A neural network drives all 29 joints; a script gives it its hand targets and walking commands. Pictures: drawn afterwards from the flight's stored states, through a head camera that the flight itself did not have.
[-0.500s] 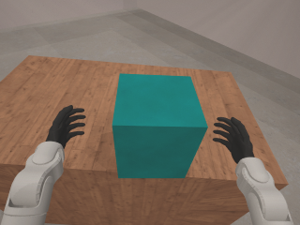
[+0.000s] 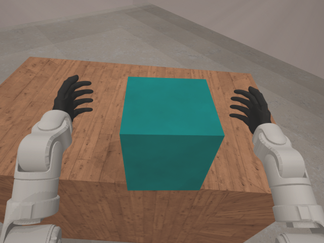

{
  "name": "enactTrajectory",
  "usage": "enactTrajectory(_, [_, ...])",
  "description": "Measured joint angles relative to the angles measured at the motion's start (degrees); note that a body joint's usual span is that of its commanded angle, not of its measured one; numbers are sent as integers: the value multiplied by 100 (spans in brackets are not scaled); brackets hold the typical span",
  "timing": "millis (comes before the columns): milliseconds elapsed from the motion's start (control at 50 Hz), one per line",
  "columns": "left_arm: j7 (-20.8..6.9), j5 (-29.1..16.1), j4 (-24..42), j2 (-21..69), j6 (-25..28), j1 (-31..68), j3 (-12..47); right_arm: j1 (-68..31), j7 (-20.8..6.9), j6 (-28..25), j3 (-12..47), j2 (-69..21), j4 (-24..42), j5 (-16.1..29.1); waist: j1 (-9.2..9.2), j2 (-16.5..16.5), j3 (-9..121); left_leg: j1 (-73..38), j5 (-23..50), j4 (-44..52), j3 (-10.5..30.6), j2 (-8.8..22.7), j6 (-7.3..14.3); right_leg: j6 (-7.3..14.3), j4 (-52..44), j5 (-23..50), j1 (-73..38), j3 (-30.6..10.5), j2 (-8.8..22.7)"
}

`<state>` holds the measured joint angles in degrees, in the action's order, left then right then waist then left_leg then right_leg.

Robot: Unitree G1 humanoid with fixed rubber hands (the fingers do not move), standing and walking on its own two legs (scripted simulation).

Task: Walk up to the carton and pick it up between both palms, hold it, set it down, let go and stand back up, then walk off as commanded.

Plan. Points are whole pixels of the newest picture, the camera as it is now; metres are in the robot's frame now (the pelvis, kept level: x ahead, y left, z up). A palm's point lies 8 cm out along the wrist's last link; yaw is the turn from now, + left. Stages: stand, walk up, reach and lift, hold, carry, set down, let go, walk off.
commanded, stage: reach and lift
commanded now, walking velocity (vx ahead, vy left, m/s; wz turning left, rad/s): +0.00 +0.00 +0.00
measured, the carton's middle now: (165, 136) +0.40 +0.01 +0.05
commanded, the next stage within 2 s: none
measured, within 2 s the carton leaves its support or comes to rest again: neither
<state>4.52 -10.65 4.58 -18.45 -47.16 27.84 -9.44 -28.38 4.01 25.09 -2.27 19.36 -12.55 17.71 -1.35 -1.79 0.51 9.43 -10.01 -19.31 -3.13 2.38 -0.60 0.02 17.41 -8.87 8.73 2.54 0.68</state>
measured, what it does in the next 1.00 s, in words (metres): stands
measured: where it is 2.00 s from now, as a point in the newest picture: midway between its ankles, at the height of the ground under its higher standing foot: outside the picture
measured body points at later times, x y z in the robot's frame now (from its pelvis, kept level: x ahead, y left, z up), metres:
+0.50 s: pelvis +0.00 +0.00 +0.00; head +0.00 +0.02 +0.45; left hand +0.42 +0.23 +0.21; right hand +0.44 -0.18 +0.21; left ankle +0.00 +0.12 -0.75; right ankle +0.00 -0.12 -0.75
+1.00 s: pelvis +0.00 +0.00 +0.00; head +0.02 +0.02 +0.45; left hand +0.41 +0.24 +0.11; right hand +0.44 -0.20 +0.14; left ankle +0.00 +0.12 -0.75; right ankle +0.00 -0.12 -0.75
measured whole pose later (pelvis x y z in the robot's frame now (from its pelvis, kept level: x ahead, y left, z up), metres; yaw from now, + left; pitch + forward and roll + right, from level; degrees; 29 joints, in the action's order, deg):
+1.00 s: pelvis +0.00 +0.00 +0.00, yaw +0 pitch +1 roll +0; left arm 3.6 -10.3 -38.7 -18.4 -14.1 38.0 -4.8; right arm -46.8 1.9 9.9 -2.3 19.2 -51.0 18.0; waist -1.3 -1.8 -1.0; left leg 10.1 -10.3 -19.6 -3.1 2.5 -0.6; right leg 0.0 17.7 -9.1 9.3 2.5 0.6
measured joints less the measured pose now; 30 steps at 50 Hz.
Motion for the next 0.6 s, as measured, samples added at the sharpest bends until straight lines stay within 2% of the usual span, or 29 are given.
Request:
enactTrajectory(260, [66,69,-1389,0,53,1159,-11,-1146,-2,19,0,43,-1217,25,0,0,-8,0,0,0,2,0,0,0,1,0,0,0,-1])
enactTrajectory(340, [121,69,-1698,0,192,1475,-11,-1550,-28,16,0,43,-1615,25,0,0,-8,0,-1,-1,2,2,0,0,2,-1,0,0,-3])
enactTrajectory(440, [119,69,-2586,0,369,2052,-11,-2095,-47,16,0,43,-2273,25,0,0,-10,0,-1,-6,3,3,0,0,8,-1,0,0,-4])
enactTrajectory(540, [143,65,-2948,0,645,2303,-12,-2360,-51,-61,-1,43,-2574,25,0,0,-12,1,-5,-6,4,4,0,0,5,-4,0,0,-5])
enactTrajectory(600, [91,83,-3403,0,854,2449,-12,-2472,-63,-161,-1,43,-2925,25,0,0,-12,2,-6,-6,4,4,0,0,2,-4,0,0,-5])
